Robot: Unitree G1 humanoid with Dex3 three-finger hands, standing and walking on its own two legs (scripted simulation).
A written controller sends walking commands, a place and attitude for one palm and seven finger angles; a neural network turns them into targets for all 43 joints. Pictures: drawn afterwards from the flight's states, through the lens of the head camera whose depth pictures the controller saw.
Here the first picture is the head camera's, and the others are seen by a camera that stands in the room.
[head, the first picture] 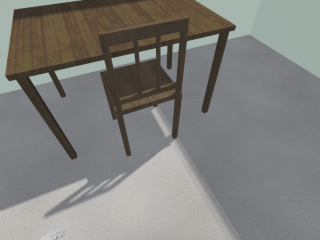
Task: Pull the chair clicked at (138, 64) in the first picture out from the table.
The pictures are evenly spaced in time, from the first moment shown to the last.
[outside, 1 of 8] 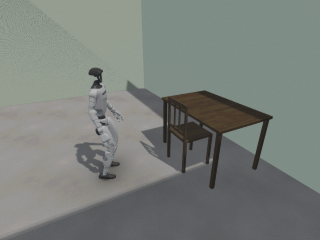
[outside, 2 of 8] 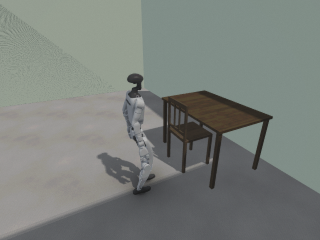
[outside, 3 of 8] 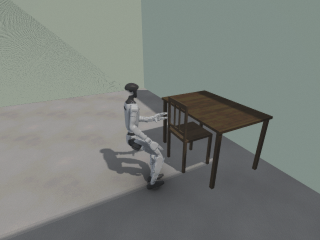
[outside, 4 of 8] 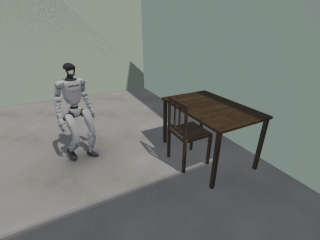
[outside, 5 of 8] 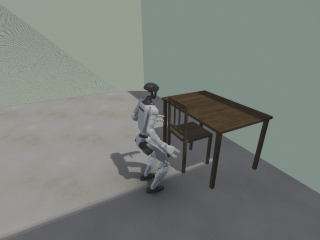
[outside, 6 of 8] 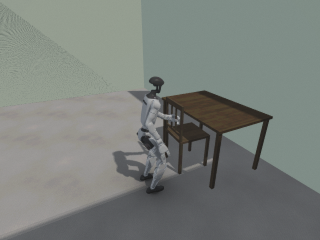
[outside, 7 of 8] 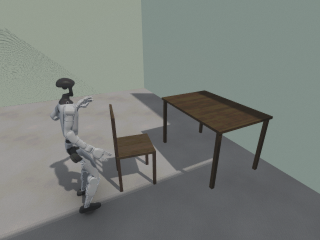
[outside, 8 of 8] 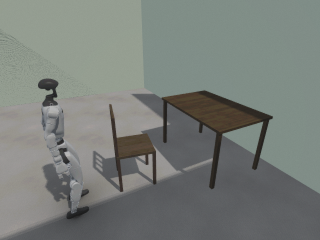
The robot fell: no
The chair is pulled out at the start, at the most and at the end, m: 0.00 0.76 0.76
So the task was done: yes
